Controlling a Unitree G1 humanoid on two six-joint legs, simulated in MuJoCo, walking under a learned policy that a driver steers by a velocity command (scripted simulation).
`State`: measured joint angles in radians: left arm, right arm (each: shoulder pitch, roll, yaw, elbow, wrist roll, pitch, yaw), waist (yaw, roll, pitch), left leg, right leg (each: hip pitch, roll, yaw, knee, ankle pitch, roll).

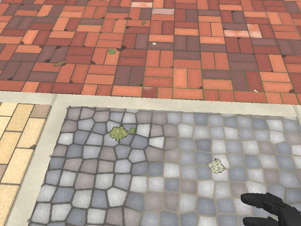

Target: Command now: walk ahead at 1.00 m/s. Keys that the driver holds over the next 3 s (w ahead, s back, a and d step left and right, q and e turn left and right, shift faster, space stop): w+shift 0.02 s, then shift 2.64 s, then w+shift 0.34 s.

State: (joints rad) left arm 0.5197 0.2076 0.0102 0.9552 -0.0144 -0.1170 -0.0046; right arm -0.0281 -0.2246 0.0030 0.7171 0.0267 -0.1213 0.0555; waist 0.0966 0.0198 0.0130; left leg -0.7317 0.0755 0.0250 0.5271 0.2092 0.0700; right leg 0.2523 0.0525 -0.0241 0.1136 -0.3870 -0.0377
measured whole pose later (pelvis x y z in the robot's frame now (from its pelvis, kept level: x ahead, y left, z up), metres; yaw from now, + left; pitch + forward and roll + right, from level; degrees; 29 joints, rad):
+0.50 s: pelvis +0.33 +0.02 +0.02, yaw +1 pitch +1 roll +3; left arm 0.08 0.24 0.02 0.80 0.01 -0.07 0.00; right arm 0.27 -0.25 -0.03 0.95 0.00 -0.07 0.01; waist -0.06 -0.05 0.02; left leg -0.12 -0.08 0.05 0.37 -0.26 0.05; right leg -0.49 -0.04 0.04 0.53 0.04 -0.02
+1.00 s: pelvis +0.39 +0.01 +0.01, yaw +1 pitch +0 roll +0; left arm 0.14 0.21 0.05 0.94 0.00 -0.01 0.02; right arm 0.25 -0.22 -0.02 1.06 -0.01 -0.01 -0.03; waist -0.02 -0.01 0.02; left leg -0.16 0.00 0.01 0.54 -0.38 0.00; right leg -0.35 0.01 0.00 0.53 -0.17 -0.02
